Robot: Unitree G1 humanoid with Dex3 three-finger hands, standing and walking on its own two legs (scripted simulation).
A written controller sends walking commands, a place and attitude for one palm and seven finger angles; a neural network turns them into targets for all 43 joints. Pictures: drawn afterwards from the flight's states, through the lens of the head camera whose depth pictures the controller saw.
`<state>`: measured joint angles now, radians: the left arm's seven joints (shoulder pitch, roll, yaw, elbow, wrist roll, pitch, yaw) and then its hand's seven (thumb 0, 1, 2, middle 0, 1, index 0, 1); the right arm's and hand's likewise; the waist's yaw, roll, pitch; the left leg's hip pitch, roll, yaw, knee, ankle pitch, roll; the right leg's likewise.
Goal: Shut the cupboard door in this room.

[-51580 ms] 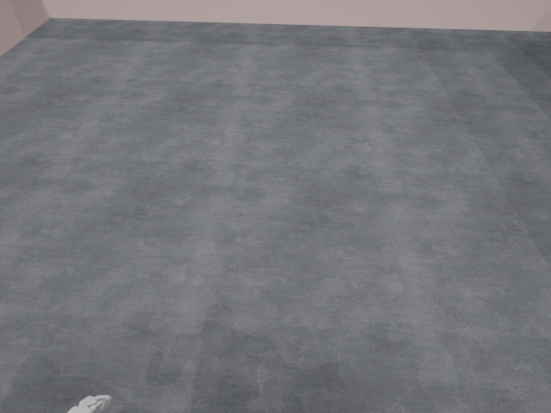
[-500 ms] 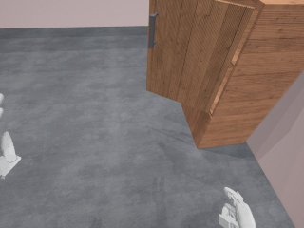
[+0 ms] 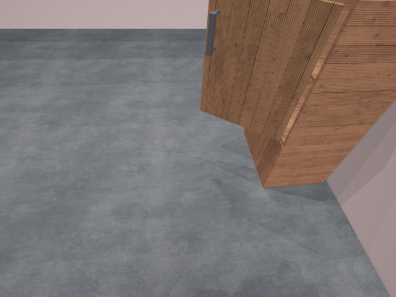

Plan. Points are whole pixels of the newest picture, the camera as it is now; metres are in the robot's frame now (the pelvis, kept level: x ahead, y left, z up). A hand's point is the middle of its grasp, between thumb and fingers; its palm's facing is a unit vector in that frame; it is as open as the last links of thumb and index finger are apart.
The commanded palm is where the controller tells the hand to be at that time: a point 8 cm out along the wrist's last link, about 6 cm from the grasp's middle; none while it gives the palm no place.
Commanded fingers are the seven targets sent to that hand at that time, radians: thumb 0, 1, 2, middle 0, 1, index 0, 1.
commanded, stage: let the arm hang, fingers relaxed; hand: left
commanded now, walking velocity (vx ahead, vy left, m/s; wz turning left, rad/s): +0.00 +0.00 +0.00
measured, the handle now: (213, 33) +0.98 +0.00 +0.06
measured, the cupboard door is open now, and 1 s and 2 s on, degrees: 55 55 55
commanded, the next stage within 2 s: look to check the result in 0.74 s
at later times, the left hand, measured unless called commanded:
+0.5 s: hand out of the picture -0.02 +0.17 -0.17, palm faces +0.01 -0.99 -0.17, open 7.4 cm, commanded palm none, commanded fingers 0.00 0.90 0.90 -0.20 -0.30 -0.20 -0.30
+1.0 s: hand out of the picture -0.01 +0.19 -0.17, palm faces +0.00 -0.98 -0.20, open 7.4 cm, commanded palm none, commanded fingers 0.00 0.90 0.90 -0.20 -0.30 -0.20 -0.30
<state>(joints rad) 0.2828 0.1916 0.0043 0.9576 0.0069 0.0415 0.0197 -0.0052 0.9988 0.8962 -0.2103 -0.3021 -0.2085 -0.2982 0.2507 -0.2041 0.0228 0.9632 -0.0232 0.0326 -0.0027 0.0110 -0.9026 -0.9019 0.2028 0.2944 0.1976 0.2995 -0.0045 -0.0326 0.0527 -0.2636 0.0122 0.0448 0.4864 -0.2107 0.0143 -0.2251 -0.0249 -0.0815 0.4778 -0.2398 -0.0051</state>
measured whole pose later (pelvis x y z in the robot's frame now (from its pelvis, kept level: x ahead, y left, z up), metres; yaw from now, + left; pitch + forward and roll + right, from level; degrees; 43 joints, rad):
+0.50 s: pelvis -0.01 +0.01 +0.00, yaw -1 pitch -2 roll +0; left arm 0.31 0.12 0.00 1.15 0.01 0.00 0.03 0.01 0.91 0.90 -0.20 -0.30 -0.20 -0.30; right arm 0.33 -0.11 0.00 1.12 -0.01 0.01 -0.03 0.01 -0.90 -0.90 0.20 0.29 0.20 0.30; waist -0.01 0.01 0.02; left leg -0.21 0.00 0.08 0.42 -0.18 0.03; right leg -0.19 -0.04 -0.05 0.43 -0.20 0.01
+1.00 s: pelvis +0.00 +0.01 +0.01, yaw -2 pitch -2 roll +0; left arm 0.29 0.17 0.01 1.15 0.01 0.00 0.02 0.01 0.91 0.90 -0.20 -0.30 -0.20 -0.30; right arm 0.29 -0.16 -0.01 1.12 -0.01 0.01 -0.03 0.01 -0.90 -0.90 0.20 0.29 0.20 0.30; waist -0.01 0.01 0.05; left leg -0.19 0.01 0.08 0.40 -0.18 0.03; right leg -0.17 -0.03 -0.05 0.40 -0.20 0.01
